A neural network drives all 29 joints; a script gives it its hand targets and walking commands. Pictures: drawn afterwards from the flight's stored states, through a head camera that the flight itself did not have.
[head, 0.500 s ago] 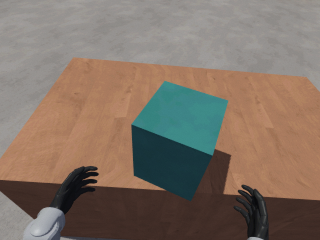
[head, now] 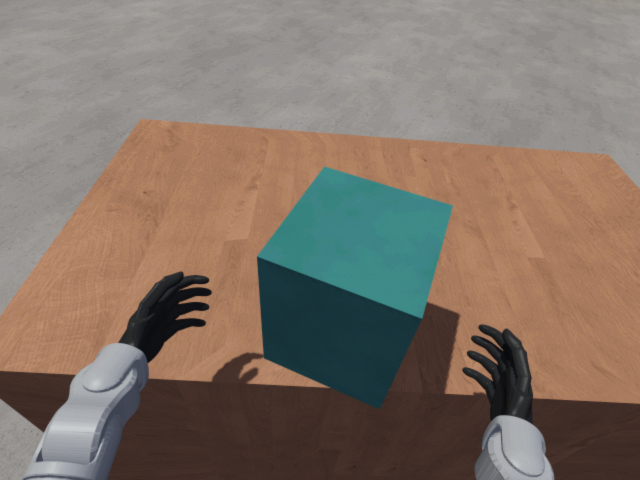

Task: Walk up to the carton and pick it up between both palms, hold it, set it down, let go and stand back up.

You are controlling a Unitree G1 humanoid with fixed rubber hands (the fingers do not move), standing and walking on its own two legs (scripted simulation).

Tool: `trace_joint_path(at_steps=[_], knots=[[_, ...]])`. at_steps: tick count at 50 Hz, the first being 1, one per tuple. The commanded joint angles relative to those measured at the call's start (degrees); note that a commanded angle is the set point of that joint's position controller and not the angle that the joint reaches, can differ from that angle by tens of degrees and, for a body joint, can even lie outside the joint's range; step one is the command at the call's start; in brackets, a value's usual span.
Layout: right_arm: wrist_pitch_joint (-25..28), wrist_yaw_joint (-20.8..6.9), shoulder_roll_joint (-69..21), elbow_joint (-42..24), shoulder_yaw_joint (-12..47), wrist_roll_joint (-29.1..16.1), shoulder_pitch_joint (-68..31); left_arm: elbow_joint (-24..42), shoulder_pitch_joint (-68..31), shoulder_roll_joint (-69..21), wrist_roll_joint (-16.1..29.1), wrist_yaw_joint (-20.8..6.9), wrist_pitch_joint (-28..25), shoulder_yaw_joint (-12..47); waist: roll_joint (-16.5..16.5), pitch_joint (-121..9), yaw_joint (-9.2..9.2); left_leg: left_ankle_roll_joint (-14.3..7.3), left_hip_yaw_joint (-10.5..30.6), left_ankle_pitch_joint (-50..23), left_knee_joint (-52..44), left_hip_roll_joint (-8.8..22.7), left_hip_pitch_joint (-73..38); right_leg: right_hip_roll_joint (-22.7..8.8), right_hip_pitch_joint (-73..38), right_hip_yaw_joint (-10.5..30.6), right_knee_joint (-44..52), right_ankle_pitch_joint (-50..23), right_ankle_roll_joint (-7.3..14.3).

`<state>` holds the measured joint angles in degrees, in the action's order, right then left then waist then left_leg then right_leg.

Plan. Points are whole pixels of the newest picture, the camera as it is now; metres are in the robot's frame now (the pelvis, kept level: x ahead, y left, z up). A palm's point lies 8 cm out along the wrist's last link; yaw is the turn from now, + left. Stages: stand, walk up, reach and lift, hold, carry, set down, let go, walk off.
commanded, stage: reach and lift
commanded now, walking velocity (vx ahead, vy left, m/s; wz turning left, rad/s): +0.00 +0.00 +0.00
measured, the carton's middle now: (351, 287) +0.41 -0.01 +0.00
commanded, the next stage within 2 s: none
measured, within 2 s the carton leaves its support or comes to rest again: neither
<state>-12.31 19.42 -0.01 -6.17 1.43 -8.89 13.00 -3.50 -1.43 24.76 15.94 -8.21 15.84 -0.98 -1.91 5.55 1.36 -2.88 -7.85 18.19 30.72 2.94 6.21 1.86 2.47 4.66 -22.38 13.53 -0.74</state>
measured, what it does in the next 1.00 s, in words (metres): stands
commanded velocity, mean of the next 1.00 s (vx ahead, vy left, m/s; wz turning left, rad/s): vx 0.00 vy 0.00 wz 0.00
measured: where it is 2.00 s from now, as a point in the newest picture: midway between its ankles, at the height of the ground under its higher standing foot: outside the picture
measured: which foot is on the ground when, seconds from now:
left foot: down 0.00-1.00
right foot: down 0.00-1.00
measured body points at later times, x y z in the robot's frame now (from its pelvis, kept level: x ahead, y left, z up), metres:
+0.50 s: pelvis +0.00 +0.00 +0.00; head -0.01 +0.03 +0.45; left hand +0.36 +0.20 +0.13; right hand +0.29 -0.19 +0.12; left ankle +0.00 +0.07 -0.74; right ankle +0.00 -0.16 -0.74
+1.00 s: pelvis +0.00 -0.01 +0.00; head +0.00 +0.02 +0.45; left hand +0.42 +0.17 +0.16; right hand +0.34 -0.20 +0.15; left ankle +0.00 +0.07 -0.74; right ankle +0.00 -0.16 -0.74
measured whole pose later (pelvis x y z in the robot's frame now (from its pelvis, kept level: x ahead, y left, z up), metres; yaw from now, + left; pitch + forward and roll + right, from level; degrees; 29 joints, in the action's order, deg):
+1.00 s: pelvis +0.00 -0.01 +0.00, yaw +0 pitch -5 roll -2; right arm -27.9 20.9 1.8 2.2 -4.7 -12.2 -22.7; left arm -21.7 -37.1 24.8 14.0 -8.5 31.3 -1.0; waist -1.9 5.6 -5.2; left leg -2.6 -7.9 16.3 27.6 2.9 6.2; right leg 1.8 2.8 4.7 -20.1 11.9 -1.7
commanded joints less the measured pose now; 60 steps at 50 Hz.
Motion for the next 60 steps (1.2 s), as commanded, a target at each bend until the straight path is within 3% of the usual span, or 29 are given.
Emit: trace_joint_path(at_steps=[1,2,8,12,16,25,27,32,33,39,40,43,49,51,53,55,60], knots=[[-0.47,0.68,6.33,-15.79,-3.27,-1.46,-15.93,14.83,-17.52,11.47,1.53,0.24,2.08,-3.13,8.6,-11.03,-3.78,4.73,6.83,-19.12,-8.94,0.63,-7.29,-2.27,3.67,-3.4,3.74,-17.7,2.34],[-1.08,0.68,6.73,-14.84,-3.78,-0.88,-17.14,14.71,-20.01,11.83,1.47,0.39,2.77,-3.21,8.81,-10.86,-4.51,4.81,7.01,-18.91,-8.89,0.76,-7.28,-2.08,3.91,-3.54,3.76,-16.64,2.42],[-4.45,0.31,8.08,-16.21,-4.74,-2.11,-23.7,11.11,-25.11,12.78,1.03,0.56,5.86,-5.52,7.32,-12.11,-4.06,3.7,6.37,-15.42,-10.29,0.46,-6.55,-2.2,1.93,-3.53,3.69,-17.33,2.01],[-7.16,0.44,8.45,-13.5,-6.21,-1.49,-29.0,6.68,-30.47,12.1,1.14,0.15,8.19,-5.04,6.96,-11.17,-5.62,3.62,6.65,-13.44,-11.14,0.81,-5.14,-2.17,1.77,-3.47,3.87,-16.12,1.96],[-9.58,0.44,9.65,-10.3,-7.67,-1.65,-35.85,0.7,-35.43,11.94,0.01,-0.2,10.56,-5.98,6.99,-11.04,-5.98,3.13,6.74,-11.76,-12.06,0.66,-3.35,-2.15,1.92,-3.42,3.99,-15.16,2.12],[-12.85,0.98,10.45,-2.95,-7.9,-2.01,-42.65,-7.04,-42.31,11.3,-2.43,-0.84,13.26,-6.58,5.1,-13.58,-7.77,2.45,6.53,-14.12,-12.41,0.38,-2.85,-1.51,0.09,-3.54,3.76,-20.1,1.23],[-13.06,1.11,10.6,-2.08,-7.06,-2.45,-41.77,-6.09,-42.21,11.11,-3.59,-1.04,13.31,-6.79,5.36,-14.99,-7.52,2.87,6.56,-17.82,-11.66,0.5,-4.82,-1.29,-1.29,-3.69,3.48,-22.58,0.92],[-13.63,1.01,11.86,0.12,-7.91,-2.68,-48.47,-6.65,-50.02,12.59,-3.19,-0.56,13.12,-7.56,6.17,-17.04,-8.33,2.88,6.41,-17.67,-11.44,0.3,-4.52,-1.08,-0.04,-3.96,3.0,-23.05,0.76],[-13.76,1.14,11.51,0.37,-7.27,-2.82,-49.01,-8.48,-49.23,12.12,-3.74,-0.7,13.27,-7.41,5.5,-16.74,-7.8,2.79,6.1,-17.88,-11.55,0.14,-4.41,-1.13,-0.57,-3.78,3.01,-24.83,0.55],[-13.27,1.34,11.64,1.93,-6.91,-4.18,-51.02,-10.0,-51.94,12.42,-3.92,-0.4,13.55,-7.63,5.55,-19.2,-8.72,2.8,6.51,-21.74,-10.89,-0.32,-5.17,-1.13,-1.84,-3.81,2.49,-30.35,-0.47],[-13.16,1.46,11.78,3.46,-7.68,-3.42,-52.04,-11.36,-53.37,12.08,-3.85,-0.25,13.82,-7.34,5.45,-19.3,-9.33,3.02,6.6,-21.82,-10.73,-0.17,-5.11,-0.82,-1.33,-4.19,2.33,-29.72,-0.47],[-13.41,1.68,11.63,4.23,-6.44,-4.11,-55.25,-15.61,-55.32,12.58,-4.69,-0.37,14.04,-7.91,3.87,-19.47,-8.3,2.04,5.83,-18.62,-11.34,-0.8,-3.87,-1.23,-2.1,-4.21,2.4,-31.63,-0.99],[-13.02,1.49,12.81,9.26,-7.99,-3.79,-62.88,-18.61,-64.04,12.65,-3.61,0.25,11.87,-6.27,5.97,-20.28,-10.11,2.21,6.41,-16.53,-11.98,-0.71,-2.76,-0.97,-0.78,-4.53,2.78,-28.47,-0.29],[-12.71,1.32,12.52,10.86,-8.36,-3.55,-62.88,-20.34,-64.13,12.11,-3.52,0.63,11.34,-6.12,5.2,-22.02,-10.74,2.16,6.65,-17.65,-11.79,-0.5,-3.43,-0.78,-1.15,-4.65,2.55,-29.39,-0.11],[-12.44,1.45,12.5,12.98,-8.22,-3.37,-65.48,-24.06,-66.88,12.48,-3.19,0.37,10.79,-5.3,4.34,-21.93,-11.28,1.8,6.56,-16.28,-11.97,-0.76,-2.22,-0.95,-1.53,-4.67,2.6,-30.64,-0.41],[-12.21,1.06,12.51,15.34,-8.47,-3.69,-69.65,-27.77,-70.34,12.3,-3.52,0.87,10.01,-5.11,4.37,-21.22,-11.01,1.41,6.56,-12.97,-12.41,-0.99,-0.54,-0.94,-0.55,-4.68,2.93,-27.33,-0.22],[-11.03,0.63,12.32,22.11,-7.53,-4.1,-74.11,-36.98,-73.77,10.93,-3.92,0.95,8.0,-3.44,4.29,-22.05,-11.43,1.25,6.96,-13.16,-12.01,-1.09,-0.43,-0.91,0.12,-5.15,3.03,-26.94,0.2]])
